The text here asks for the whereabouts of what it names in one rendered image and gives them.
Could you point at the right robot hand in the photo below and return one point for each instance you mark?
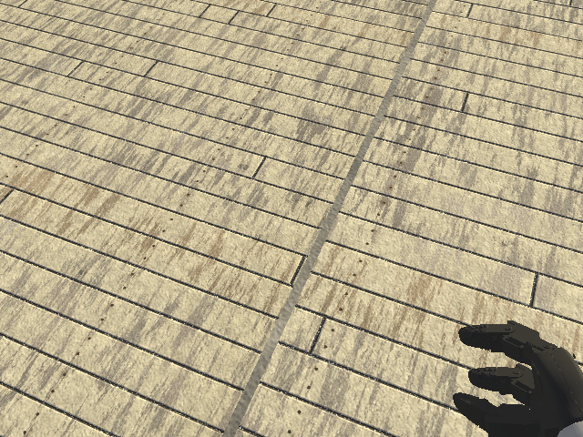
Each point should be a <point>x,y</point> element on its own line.
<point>552,390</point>

